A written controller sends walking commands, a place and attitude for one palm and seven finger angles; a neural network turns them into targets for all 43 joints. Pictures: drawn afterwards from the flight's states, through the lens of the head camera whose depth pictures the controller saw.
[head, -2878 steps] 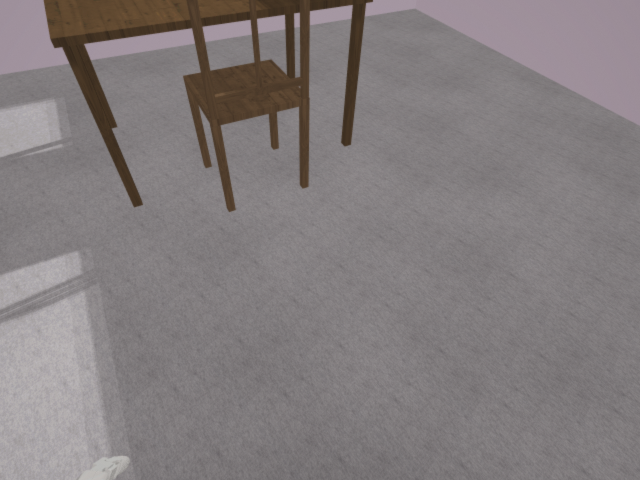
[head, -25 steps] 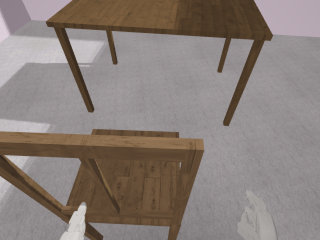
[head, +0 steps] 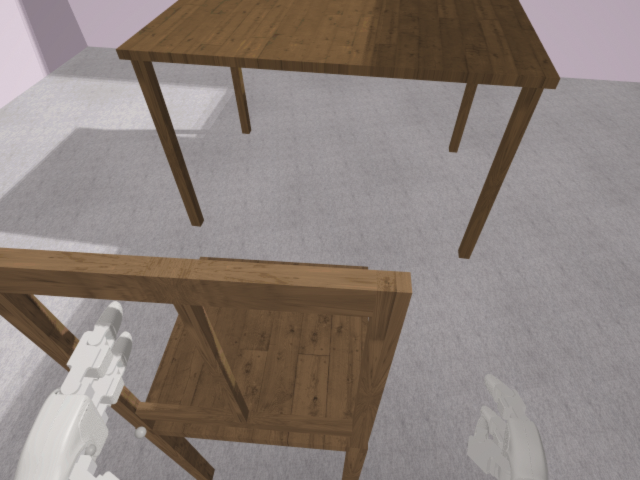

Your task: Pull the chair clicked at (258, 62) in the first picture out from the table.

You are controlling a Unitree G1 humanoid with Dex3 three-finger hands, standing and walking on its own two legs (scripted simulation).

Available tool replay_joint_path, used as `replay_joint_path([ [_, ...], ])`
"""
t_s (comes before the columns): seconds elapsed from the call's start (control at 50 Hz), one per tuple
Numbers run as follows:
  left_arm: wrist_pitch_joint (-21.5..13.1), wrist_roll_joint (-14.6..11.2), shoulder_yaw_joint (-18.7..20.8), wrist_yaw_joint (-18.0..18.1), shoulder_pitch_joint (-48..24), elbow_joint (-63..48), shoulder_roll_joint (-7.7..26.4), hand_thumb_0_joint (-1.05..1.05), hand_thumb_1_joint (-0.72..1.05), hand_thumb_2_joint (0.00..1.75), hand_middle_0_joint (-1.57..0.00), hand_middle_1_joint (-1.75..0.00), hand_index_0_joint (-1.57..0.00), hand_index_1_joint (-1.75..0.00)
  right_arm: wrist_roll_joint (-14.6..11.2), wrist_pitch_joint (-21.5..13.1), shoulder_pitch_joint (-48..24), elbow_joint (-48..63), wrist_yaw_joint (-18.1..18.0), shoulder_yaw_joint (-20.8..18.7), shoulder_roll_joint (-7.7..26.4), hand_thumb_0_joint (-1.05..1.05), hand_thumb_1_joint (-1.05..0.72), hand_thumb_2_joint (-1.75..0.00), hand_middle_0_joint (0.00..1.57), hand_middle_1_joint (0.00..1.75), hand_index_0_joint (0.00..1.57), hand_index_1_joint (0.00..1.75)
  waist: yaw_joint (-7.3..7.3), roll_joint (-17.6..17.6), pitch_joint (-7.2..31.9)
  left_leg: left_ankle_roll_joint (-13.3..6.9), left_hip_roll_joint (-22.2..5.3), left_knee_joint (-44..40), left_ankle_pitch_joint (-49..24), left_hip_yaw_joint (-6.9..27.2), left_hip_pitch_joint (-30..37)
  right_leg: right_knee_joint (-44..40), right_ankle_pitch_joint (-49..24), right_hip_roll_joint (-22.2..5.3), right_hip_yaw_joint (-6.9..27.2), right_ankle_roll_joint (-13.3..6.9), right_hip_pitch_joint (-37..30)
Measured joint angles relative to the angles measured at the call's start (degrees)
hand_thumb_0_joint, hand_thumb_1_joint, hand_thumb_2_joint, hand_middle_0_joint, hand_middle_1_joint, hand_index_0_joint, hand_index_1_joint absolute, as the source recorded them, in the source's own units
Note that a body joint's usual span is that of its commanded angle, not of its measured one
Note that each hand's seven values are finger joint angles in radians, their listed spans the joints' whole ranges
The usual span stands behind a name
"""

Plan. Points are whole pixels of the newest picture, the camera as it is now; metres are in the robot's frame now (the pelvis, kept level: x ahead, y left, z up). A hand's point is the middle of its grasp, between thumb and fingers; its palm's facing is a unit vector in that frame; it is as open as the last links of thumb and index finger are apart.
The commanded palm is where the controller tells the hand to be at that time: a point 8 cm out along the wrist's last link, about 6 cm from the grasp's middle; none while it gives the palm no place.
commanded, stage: draw the hand back to the body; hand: left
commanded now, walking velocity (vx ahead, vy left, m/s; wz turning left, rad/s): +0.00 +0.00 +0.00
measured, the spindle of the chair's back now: (221, 371) +0.25 +0.15 +0.01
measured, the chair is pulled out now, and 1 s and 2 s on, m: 0.66 0.65 0.68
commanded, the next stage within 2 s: step back with the hand held close in 1.04 s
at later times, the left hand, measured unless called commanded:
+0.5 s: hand (74, 381) +0.18 +0.24 +0.13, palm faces +0.31 -0.83 -0.47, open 11.5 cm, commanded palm +0.15 +0.29 +0.21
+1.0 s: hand (70, 363) +0.19 +0.25 +0.14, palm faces +0.38 -0.79 -0.49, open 6.9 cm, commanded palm +0.17 +0.29 +0.23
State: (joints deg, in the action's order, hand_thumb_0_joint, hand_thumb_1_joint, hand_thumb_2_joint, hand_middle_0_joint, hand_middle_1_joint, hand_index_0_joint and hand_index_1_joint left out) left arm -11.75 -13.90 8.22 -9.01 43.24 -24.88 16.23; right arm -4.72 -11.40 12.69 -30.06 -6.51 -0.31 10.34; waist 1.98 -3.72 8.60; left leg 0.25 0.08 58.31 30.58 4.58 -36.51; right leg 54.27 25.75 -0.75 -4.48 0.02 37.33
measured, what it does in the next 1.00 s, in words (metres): rises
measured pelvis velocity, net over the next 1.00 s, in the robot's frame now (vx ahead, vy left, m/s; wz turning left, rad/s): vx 0.03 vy -0.02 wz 0.01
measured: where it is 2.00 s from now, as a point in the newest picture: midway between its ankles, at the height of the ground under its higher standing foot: outside the picture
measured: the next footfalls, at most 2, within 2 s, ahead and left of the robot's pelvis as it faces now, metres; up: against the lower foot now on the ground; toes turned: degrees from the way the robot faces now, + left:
none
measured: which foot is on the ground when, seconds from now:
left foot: down 0.00-1.00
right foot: down 0.00-1.00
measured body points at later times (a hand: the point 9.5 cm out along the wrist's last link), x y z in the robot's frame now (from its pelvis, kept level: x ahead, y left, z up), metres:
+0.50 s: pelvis +0.02 +0.00 +0.05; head +0.01 -0.02 +0.50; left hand +0.16 +0.29 +0.16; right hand +0.21 -0.21 -0.03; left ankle -0.01 +0.12 -0.68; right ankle +0.02 -0.12 -0.68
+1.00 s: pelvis +0.03 -0.02 +0.06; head +0.04 -0.04 +0.51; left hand +0.17 +0.29 +0.17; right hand +0.24 -0.22 -0.03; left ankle -0.01 +0.12 -0.68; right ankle +0.02 -0.12 -0.68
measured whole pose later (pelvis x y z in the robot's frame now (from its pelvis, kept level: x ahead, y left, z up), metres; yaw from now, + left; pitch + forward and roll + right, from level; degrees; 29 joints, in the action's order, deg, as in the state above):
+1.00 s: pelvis +0.03 -0.02 +0.06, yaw +1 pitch -3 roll +0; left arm 8.9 -3.4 12.6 8.4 31.8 -20.9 21.4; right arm -1.0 -14.9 9.1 -39.7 -5.8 2.7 14.1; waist 5.8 -4.8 -2.4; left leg 1.1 -0.4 27.9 19.4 4.0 -5.6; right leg 28.0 17.0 -0.4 -4.3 -0.8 8.1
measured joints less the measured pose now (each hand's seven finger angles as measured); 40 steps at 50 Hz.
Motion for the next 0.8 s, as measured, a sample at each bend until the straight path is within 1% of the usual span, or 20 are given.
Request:
replay_joint_path([
  [0.02,2.1,2.6,0.1,2.8,-0.4,-0.7,1.0,-0.02,-0.48,0.23,-0.01,-0.01,-0.01,-0.01,0.5,0.6,0.2,-0.1,-0.5,0.2,0.0,0.01,-0.90,-0.90,0.20,0.30,0.20,0.30,0.42,0.0,-0.2,0.0,-0.2,-1.0,-0.3,-0.1,1.5,-1.1,-0.4,0.2,0.0,0.0,-1.5],
  [0.04,4.1,4.6,0.2,5.6,-0.6,-1.3,1.7,-0.02,-0.46,0.24,-0.02,-0.02,-0.02,-0.02,0.8,1.2,0.4,-0.2,-0.8,0.5,0.1,0.01,-0.90,-0.90,0.20,0.30,0.20,0.30,0.54,-0.1,-0.4,0.1,-0.3,-2.2,-0.7,0.0,3.0,-2.5,-0.9,0.3,0.0,0.0,-3.1],
  [0.08,7.4,7.5,0.3,10.0,-0.8,-1.9,2.2,-0.01,-0.41,0.27,-0.02,-0.03,-0.02,-0.03,1.3,2.2,0.7,-0.4,-1.2,1.0,0.3,0.01,-0.90,-0.90,0.20,0.30,0.20,0.30,0.49,-0.4,-0.9,0.1,-0.5,-4.6,-1.5,0.1,6.0,-5.2,-1.9,0.5,-0.2,-0.1,-6.3],
  [0.14,10.4,9.8,0.1,14.3,-1.1,-1.7,2.0,-0.01,-0.32,0.31,-0.03,-0.05,-0.03,-0.05,1.8,3.3,0.9,-0.8,-1.5,1.7,0.6,0.01,-0.90,-0.90,0.20,0.30,0.20,0.30,0.34,-0.8,-2.0,0.0,-0.7,-8.0,-2.8,0.0,10.1,-8.9,-3.3,0.7,-0.1,0.0,-10.6],
  [0.2,12.0,11.0,-0.1,16.5,-2.4,-1.3,2.3,-0.01,-0.23,0.36,-0.05,-0.06,-0.05,-0.07,2.2,3.5,1.0,-1.7,-1.6,2.3,1.0,0.01,-0.90,-0.90,0.20,0.30,0.20,0.30,0.58,-0.9,-3.3,-0.2,-0.6,-11.1,-4.0,-0.1,13.6,-12.1,-4.5,0.6,0.0,0.1,-14.1],
  [0.3,12.9,11.3,-0.1,17.6,-5.0,-0.4,3.2,-0.01,-0.05,0.44,-0.10,-0.11,-0.07,-0.10,2.6,2.9,0.7,-3.5,-1.5,3.0,1.4,0.01,-0.90,-0.90,0.21,0.30,0.20,0.30,0.99,-0.6,-5.5,-0.2,-0.3,-16.1,-6.1,-0.4,18.5,-16.3,-6.1,0.3,0.3,0.2,-18.7],
  [0.5,16.6,10.7,2.1,17.4,-6.9,1.8,5.6,0.00,0.30,0.61,-0.18,-0.20,-0.17,-0.18,3.5,0.0,-0.4,-6.4,-0.6,3.3,2.1,0.01,-0.90,-0.90,0.21,0.30,0.20,0.30,1.72,-0.7,-8.5,0.0,-0.1,-23.9,-9.0,-0.9,25.2,-22.3,-8.1,0.0,0.6,0.0,-24.6],
  [0.7,20.4,10.3,3.8,17.4,-10.1,3.5,7.4,0.00,0.66,0.78,-0.22,-0.27,-0.30,-0.27,3.7,-2.5,-1.7,-8.6,0.0,3.2,3.5,0.01,-0.90,-0.90,0.21,0.30,0.20,0.30,3.04,-1.3,-10.1,0.5,-0.2,-27.9,-10.3,-0.5,28.8,-25.1,-8.5,0.1,0.2,-0.4,-27.8],
  [0.8,20.8,10.3,4.6,17.6,-11.1,4.2,6.7,0.01,0.79,0.85,-0.22,-0.29,-0.33,-0.30,3.7,-3.3,-2.6,-9.1,0.3,3.2,3.9,0.01,-0.90,-0.90,0.21,0.30,0.20,0.30,3.39,-1.4,-10.8,0.7,-0.3,-29.1,-10.7,-0.5,29.7,-25.5,-8.5,0.2,0.2,-0.7,-28.3],
])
